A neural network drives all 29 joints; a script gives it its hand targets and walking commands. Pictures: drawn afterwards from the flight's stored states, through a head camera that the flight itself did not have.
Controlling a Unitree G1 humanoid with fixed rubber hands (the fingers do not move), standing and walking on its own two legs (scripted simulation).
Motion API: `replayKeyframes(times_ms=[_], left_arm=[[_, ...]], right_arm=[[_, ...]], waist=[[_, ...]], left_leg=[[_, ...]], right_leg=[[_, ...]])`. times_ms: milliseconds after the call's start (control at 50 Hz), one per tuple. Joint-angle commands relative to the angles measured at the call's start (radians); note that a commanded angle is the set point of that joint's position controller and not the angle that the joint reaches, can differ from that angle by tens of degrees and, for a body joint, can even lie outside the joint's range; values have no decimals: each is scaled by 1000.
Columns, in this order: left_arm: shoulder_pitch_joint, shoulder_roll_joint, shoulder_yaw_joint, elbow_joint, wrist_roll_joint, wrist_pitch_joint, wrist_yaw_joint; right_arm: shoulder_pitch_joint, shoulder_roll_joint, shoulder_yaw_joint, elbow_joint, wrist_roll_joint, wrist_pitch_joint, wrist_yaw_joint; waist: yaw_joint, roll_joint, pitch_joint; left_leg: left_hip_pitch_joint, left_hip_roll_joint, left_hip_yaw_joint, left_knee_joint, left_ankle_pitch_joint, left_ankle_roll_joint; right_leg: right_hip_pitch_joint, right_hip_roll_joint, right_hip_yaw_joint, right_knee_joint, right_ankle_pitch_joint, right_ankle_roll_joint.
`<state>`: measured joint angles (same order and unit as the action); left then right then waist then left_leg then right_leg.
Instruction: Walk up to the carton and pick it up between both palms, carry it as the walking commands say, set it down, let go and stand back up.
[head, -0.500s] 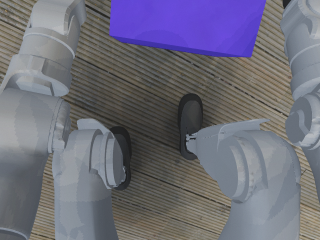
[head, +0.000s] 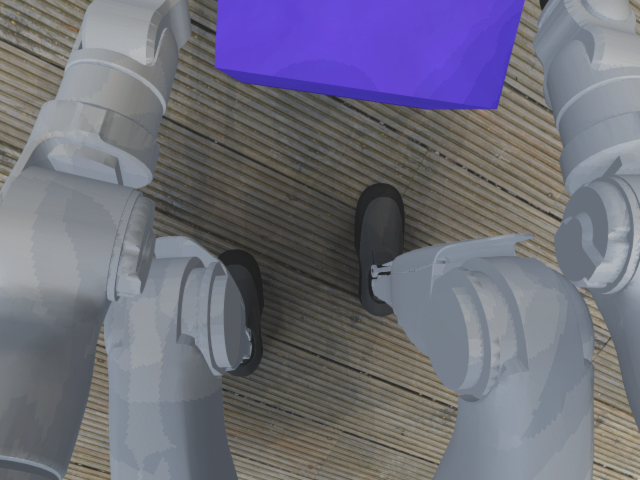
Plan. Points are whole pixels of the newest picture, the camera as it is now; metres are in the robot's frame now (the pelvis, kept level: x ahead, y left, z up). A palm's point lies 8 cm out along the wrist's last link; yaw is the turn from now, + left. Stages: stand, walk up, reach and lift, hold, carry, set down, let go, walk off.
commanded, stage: reach and lift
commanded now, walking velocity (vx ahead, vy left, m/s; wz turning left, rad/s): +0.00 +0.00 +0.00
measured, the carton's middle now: out of the picture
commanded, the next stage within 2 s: none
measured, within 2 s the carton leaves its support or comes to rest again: leaves its support in 1.04 s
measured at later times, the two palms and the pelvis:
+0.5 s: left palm out of the picture +0.56 +0.09 -0.19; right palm out of the picture +0.52 -0.26 -0.18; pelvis -0.01 +0.00 -0.01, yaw +1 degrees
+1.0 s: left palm out of the picture +0.56 +0.09 -0.18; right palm out of the picture +0.52 -0.25 -0.17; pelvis +0.00 +0.01 -0.01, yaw +1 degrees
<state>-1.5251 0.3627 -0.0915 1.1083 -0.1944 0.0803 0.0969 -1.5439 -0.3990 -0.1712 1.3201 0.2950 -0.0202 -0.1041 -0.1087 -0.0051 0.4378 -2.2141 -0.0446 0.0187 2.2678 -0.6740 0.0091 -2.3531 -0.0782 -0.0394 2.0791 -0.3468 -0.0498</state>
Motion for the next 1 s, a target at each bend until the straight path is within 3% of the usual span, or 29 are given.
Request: replayKeyframes(times_ms=[0,40,60,160,220,240,300,320,360,440,480,500,520,540,560,580,600,620,640,700,720,740,760,800,820,840,860,900,980], left_arm=[[-318,-2,-19,-102,-5,-30,-4],[-331,8,-20,-83,-13,-29,-4],[-345,-33,-43,-114,-31,-31,-10],[-373,-188,-90,-89,-32,-33,-45],[-418,-312,-98,-97,-21,-30,-75],[-428,-370,-112,-82,-18,-26,-93],[-431,-572,-102,-108,32,-13,-149],[-448,-641,-107,-110,39,-3,-168],[-481,-675,-82,-126,63,11,-193],[-486,-792,-90,-178,70,26,-234],[-485,-831,-76,-186,82,39,-249],[-465,-835,-81,-181,97,42,-253],[-487,-847,-93,-194,79,47,-257],[-472,-869,-74,-192,102,50,-260],[-477,-879,-80,-199,96,51,-269],[-508,-887,-101,-234,80,53,-271],[-495,-891,-90,-208,87,61,-271],[-488,-908,-103,-219,81,58,-274],[-469,-917,-92,-202,94,63,-277],[-494,-930,-113,-240,93,68,-276],[-479,-946,-107,-247,87,70,-275],[-476,-958,-117,-248,87,71,-276],[-474,-966,-111,-247,89,75,-277],[-489,-964,-121,-274,78,75,-275],[-511,-982,-133,-301,73,77,-274],[-498,-973,-147,-308,73,79,-269],[-497,-999,-158,-313,63,81,-269],[-492,-1020,-177,-346,51,84,-269],[-543,-1020,-192,-431,29,76,-262]], right_arm=[[-149,46,30,-126,6,-23,9],[-133,33,3,-82,-4,-21,0],[-158,71,46,-127,13,-29,2],[-231,186,103,-112,19,-27,33],[-310,301,120,-126,20,-17,70],[-336,364,146,-129,21,-10,85],[-418,555,189,-184,26,12,144],[-436,597,188,-176,21,25,162],[-462,671,183,-175,11,48,193],[-455,767,183,-225,4,69,230],[-467,779,167,-224,5,78,243],[-460,812,192,-243,5,84,250],[-467,814,179,-246,15,88,256],[-454,827,189,-230,22,91,258],[-424,850,182,-218,12,97,262],[-473,843,193,-279,31,95,265],[-467,847,185,-267,25,99,266],[-458,852,199,-293,41,97,267],[-449,851,204,-273,36,100,271],[-453,869,194,-286,34,106,276],[-453,882,211,-324,48,103,275],[-465,875,216,-312,50,107,278],[-453,878,220,-314,49,111,282],[-450,903,229,-355,48,118,282],[-459,899,215,-358,47,119,284],[-467,927,244,-389,69,122,285],[-477,897,235,-401,62,121,289],[-496,917,247,-466,64,123,281],[-491,963,252,-502,43,142,280]], waist=[[-16,127,-1214],[-51,113,-1215],[-34,115,-1218],[-29,120,-1169],[-37,142,-1159],[-43,122,-1150],[-17,130,-1110],[-37,131,-1099],[-29,132,-1105],[-49,137,-1103],[-53,168,-1066],[-31,159,-1083],[-56,168,-1094],[-36,170,-1051],[-53,146,-1042],[-64,170,-1097],[-42,181,-1077],[-62,159,-1099],[-50,158,-1080],[-63,192,-1117],[-48,185,-1142],[-75,185,-1131],[-54,182,-1131],[-59,164,-1157],[-74,182,-1190],[-56,200,-1260],[-90,192,-1263],[-87,212,-1367],[-96,135,-1438]], left_leg=[[290,-4,-38,-268,239,-31],[310,-3,-48,-276,209,-27],[281,-12,-49,-275,225,-23],[235,-9,-43,-280,211,-23],[282,-19,-56,-292,206,-19],[269,-22,-58,-290,218,-11],[255,-31,-45,-288,205,-5],[252,-32,-54,-281,205,-2],[236,-44,-35,-285,167,1],[229,-50,-29,-256,191,5],[222,-49,-27,-269,186,7],[216,-60,-16,-264,186,9],[213,-57,-25,-259,169,15],[201,-62,-16,-256,183,14],[192,-60,-13,-251,172,17],[208,-54,-20,-251,197,16],[200,-65,-12,-264,177,3],[233,-55,-22,-254,207,15],[202,-61,-19,-252,208,14],[260,-56,-29,-255,247,20],[287,-59,-24,-258,259,12],[255,-59,-18,-245,259,14],[241,-64,-11,-253,250,17],[254,-69,-15,-259,228,17],[296,-68,-22,-256,253,17],[362,-67,-18,-255,324,13],[336,-61,-22,-236,315,10],[398,-71,-10,-227,373,7],[326,-80,-12,-244,365,16]], right_leg=[[864,56,75,-40,299,60],[859,57,62,-48,254,63],[864,61,62,-39,281,59],[883,62,87,-51,269,49],[828,73,57,-42,240,60],[823,65,51,-39,243,50],[775,80,44,-32,213,46],[784,82,48,-23,207,41],[778,97,46,-30,158,38],[757,102,37,-2,180,29],[755,100,44,-4,168,24],[784,103,57,-7,183,16],[754,106,47,5,166,17],[757,110,52,7,174,14],[753,109,46,-3,174,14],[786,105,57,1,206,18],[761,109,55,-2,177,6],[762,108,43,8,207,14],[760,104,46,11,207,8],[730,105,47,17,233,6],[737,110,40,9,238,9],[760,107,51,11,252,5],[779,107,53,8,244,8],[772,110,36,9,239,5],[759,108,35,8,239,9],[775,109,37,20,299,3],[760,110,30,27,299,6],[795,120,21,16,344,14],[883,127,9,16,395,15]])
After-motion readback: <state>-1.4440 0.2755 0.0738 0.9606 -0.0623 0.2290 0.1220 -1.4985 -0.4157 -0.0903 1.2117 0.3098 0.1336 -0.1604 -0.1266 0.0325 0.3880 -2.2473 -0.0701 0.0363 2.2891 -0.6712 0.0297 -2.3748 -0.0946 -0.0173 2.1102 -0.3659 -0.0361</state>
